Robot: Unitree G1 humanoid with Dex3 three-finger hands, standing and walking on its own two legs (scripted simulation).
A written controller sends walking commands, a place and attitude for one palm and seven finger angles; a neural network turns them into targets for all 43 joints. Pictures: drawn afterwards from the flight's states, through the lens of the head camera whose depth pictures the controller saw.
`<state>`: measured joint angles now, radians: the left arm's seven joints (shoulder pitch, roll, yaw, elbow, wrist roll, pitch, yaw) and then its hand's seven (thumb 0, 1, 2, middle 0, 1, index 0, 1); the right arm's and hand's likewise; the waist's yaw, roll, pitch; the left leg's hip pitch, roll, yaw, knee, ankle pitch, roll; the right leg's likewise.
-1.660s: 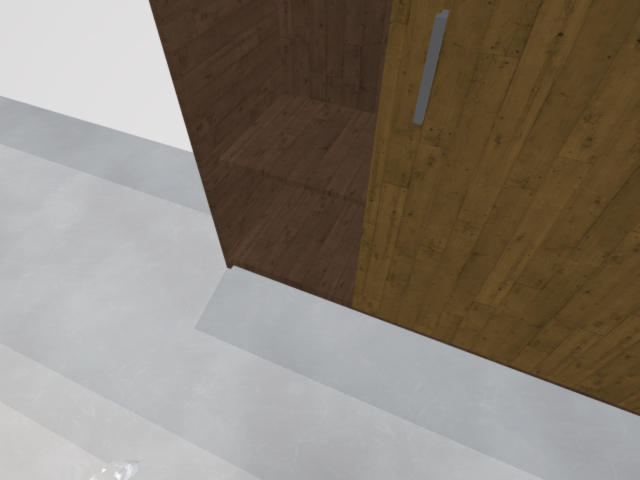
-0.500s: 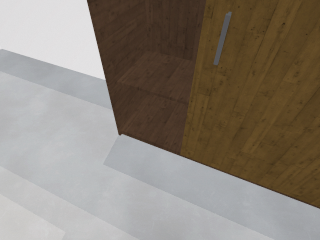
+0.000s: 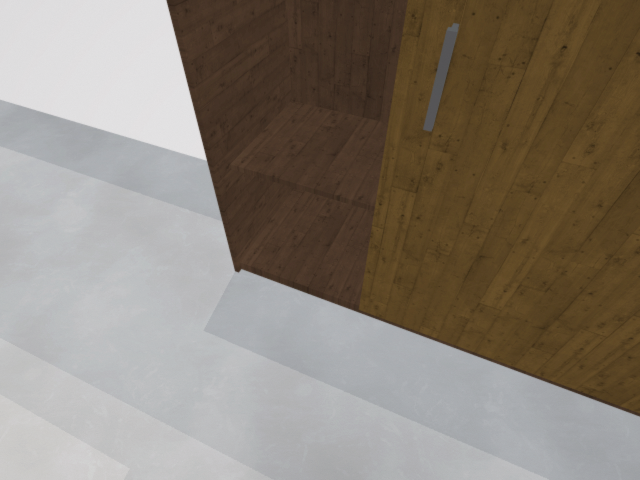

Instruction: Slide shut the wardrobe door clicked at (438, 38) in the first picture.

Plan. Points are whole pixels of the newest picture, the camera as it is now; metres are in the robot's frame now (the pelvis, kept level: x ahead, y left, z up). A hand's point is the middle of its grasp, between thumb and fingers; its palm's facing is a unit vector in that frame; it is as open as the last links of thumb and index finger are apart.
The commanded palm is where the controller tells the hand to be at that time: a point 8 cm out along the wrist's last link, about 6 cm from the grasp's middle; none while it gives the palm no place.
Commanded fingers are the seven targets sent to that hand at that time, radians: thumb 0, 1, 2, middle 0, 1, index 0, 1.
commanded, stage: turn to face it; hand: right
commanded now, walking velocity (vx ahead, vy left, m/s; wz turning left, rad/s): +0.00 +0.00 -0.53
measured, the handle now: (441, 79) +0.75 -0.18 +0.15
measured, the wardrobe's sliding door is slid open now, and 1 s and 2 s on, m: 0.51 0.51 0.51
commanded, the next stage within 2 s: take the last steps up to it in 0.72 s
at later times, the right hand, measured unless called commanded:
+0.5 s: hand out of the picture -0.01 -0.24 -0.20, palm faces +0.19 +0.96 -0.21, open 7.3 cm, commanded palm none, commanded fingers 0.00 -0.90 -0.90 0.20 0.30 0.20 0.30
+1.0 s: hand out of the picture -0.04 -0.20 -0.17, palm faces +0.29 +0.92 -0.25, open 7.3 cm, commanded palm none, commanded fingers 0.00 -0.90 -0.90 0.20 0.30 0.20 0.30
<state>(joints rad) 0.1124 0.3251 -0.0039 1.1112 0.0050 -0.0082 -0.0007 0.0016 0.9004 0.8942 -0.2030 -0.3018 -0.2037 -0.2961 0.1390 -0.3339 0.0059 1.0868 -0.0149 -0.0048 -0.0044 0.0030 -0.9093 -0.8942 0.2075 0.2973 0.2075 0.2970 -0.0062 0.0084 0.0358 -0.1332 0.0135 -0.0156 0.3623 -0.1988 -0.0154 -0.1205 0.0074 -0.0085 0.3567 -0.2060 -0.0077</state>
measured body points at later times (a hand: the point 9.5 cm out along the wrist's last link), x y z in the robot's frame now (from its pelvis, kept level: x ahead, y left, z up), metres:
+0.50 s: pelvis -0.02 -0.04 -0.01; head +0.00 -0.08 +0.43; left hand +0.06 +0.20 -0.15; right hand -0.02 -0.30 -0.18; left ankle -0.02 +0.12 -0.69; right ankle -0.02 -0.10 -0.75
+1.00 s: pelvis -0.03 -0.01 -0.01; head -0.05 +0.01 +0.44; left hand +0.05 +0.22 -0.17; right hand -0.06 -0.25 -0.15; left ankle -0.02 +0.09 -0.75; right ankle -0.02 -0.11 -0.74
